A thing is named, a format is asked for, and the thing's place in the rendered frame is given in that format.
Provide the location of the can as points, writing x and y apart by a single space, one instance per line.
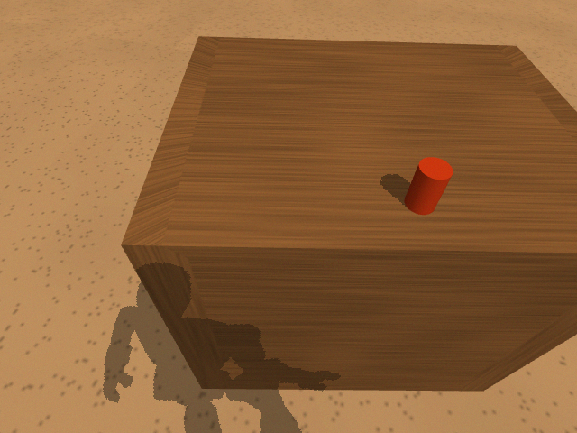
428 185

